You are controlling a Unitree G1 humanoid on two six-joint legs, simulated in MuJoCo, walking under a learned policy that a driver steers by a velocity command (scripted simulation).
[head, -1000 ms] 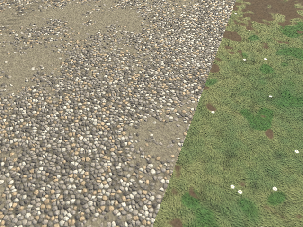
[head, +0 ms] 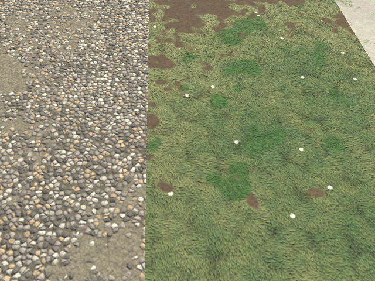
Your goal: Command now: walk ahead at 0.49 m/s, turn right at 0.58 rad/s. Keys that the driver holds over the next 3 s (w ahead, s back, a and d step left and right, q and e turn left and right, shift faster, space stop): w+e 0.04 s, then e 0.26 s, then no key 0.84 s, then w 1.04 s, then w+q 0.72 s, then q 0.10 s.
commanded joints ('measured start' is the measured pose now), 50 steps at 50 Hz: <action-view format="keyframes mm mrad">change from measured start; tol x32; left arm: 1 26 20 1 -64 10 17 -20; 50 -17 -12 -30 115 -20 11 44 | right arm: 1 79 -74 -16 -15 15 -39 5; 50 121 -32 19 130 17 57 -31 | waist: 1 -5 114 -31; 18 53 -199 -465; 50 -5 54 3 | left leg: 1 100 310 -267 -302 60 125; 14 244 280 86 55 720 41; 16 134 219 111 443 462 -12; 17 -133 132 109 730 -408 -47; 19 -332 70 -110 953 -425 -73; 41 32 283 -413 -240 -208 84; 50 22 136 -235 -165 -107 15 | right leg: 1 -153 -86 38 1 61 8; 15 146 51 -137 -665 204 -39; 18 689 -446 538 -682 1030 -334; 34 135 -182 215 -979 -6 -130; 50 265 -62 109 -843 196 21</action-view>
